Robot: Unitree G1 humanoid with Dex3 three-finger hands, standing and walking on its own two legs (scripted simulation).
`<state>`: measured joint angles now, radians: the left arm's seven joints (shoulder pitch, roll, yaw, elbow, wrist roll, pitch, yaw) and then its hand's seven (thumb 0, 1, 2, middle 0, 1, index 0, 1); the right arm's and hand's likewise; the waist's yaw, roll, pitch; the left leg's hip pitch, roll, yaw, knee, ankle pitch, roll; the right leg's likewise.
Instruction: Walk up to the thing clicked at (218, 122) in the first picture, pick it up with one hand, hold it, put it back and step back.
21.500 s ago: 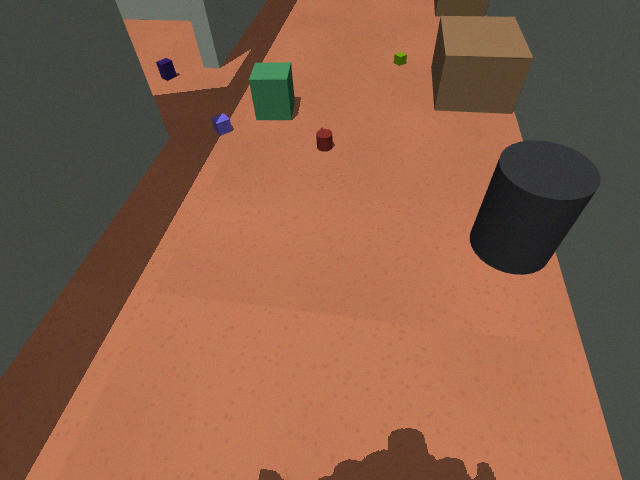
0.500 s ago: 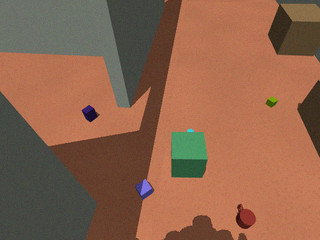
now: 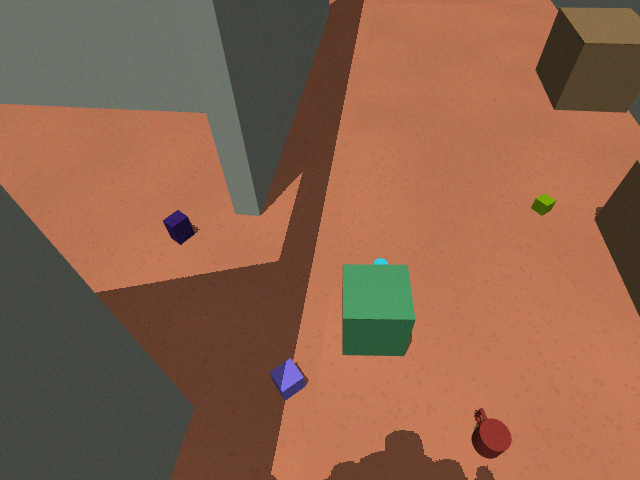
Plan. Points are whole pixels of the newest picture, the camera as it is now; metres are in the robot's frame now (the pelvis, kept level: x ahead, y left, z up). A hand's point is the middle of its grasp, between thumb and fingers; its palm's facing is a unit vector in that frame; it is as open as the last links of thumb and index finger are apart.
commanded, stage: stand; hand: left
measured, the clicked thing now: (287, 379) +0.52 +0.15 -0.75
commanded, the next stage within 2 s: walk up in 0.22 s
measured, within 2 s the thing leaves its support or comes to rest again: neither
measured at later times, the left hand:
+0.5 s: hand out of the picture +0.09 +0.23 -0.16, palm faces -0.06 -0.93 -0.37, open 7.4 cm
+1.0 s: hand (233, 455) +0.19 +0.17 -0.18, palm faces +0.01 -0.92 -0.40, open 7.4 cm
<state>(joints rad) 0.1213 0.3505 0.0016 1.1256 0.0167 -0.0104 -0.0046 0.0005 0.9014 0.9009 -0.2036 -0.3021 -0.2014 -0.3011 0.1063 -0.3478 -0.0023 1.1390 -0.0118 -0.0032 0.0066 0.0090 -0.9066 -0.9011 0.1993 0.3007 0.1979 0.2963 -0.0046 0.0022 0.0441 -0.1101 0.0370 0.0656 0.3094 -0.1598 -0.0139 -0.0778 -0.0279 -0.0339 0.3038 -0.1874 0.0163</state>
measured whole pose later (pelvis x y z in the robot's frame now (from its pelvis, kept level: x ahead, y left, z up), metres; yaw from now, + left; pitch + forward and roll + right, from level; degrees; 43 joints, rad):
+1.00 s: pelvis +0.11 -0.10 -0.04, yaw +1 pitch -3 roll -1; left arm 0.17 0.39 0.04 0.88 -0.01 -0.01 0.03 0.00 0.90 0.90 -0.21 -0.30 -0.20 -0.30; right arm 0.16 -0.39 -0.07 0.86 -0.02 0.02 0.02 0.01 -0.91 -0.90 0.20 0.30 0.20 0.30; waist 0.01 0.01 0.18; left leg -0.38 0.00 -0.01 0.74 -0.31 0.02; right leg -0.33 -0.06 -0.03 0.89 -0.51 -0.01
